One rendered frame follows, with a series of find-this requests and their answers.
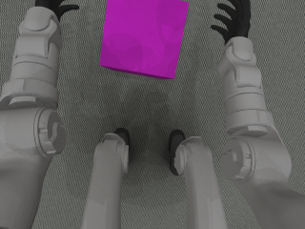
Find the right robot shin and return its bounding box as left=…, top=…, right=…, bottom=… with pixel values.
left=173, top=136, right=213, bottom=172

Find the left robot upper arm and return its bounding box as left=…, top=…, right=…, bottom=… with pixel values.
left=0, top=107, right=67, bottom=229

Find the right robot upper arm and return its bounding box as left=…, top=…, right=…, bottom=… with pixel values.
left=219, top=135, right=305, bottom=229

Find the robot right forearm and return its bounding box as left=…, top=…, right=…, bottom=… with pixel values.
left=217, top=36, right=292, bottom=166

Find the robot right hand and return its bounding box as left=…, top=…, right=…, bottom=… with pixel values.
left=211, top=0, right=251, bottom=46

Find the robot right thigh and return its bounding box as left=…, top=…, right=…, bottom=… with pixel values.
left=176, top=142, right=228, bottom=229

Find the carton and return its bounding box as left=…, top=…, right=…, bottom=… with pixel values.
left=99, top=0, right=189, bottom=79

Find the robot left hand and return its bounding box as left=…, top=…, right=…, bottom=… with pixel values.
left=35, top=0, right=79, bottom=23

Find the robot left forearm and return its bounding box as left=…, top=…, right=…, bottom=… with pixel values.
left=0, top=6, right=63, bottom=111

